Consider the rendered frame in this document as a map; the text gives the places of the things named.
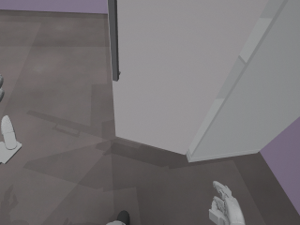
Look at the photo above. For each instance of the robot left hand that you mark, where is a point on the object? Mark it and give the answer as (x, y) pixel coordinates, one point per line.
(10, 147)

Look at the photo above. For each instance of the robot left foot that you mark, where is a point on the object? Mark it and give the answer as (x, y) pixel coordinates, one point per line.
(124, 217)

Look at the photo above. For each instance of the handle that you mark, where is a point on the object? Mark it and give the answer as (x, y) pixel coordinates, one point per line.
(113, 26)

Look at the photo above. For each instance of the robot right hand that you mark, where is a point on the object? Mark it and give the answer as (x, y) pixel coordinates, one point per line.
(230, 211)

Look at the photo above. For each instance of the fridge door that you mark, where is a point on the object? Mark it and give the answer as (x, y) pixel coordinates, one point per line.
(173, 57)

